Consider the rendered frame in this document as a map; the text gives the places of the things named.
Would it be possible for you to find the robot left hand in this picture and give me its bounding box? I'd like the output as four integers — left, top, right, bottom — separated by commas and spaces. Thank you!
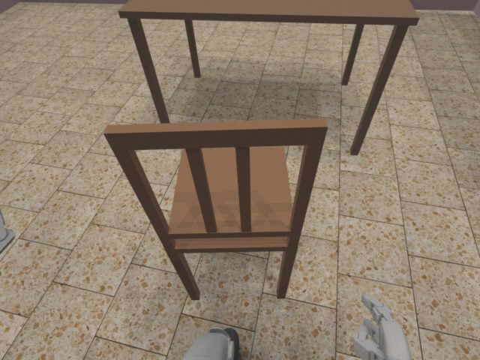
0, 209, 15, 254

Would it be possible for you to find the robot left foot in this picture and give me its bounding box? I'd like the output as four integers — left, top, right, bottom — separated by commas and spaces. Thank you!
224, 328, 239, 360

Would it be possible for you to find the robot right hand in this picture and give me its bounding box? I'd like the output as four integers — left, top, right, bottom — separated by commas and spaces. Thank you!
353, 294, 412, 360

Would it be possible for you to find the table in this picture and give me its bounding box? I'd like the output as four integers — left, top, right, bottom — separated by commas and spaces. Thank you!
118, 0, 419, 155

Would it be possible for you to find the robot left thigh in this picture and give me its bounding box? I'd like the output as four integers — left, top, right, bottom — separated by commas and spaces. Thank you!
181, 333, 234, 360

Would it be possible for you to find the chair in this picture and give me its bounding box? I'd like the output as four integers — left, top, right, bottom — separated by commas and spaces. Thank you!
103, 118, 328, 300

